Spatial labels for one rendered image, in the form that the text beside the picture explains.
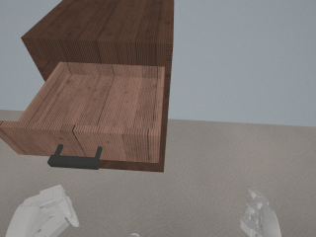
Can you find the drawer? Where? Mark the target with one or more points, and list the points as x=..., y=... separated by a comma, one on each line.
x=84, y=106

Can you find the cabinet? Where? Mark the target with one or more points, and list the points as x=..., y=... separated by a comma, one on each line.
x=120, y=32

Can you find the robot left hand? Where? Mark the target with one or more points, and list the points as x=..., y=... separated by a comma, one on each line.
x=29, y=217

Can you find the handle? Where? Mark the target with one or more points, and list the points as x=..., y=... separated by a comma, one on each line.
x=74, y=162

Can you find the robot right hand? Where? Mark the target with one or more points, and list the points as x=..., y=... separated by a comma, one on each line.
x=265, y=222

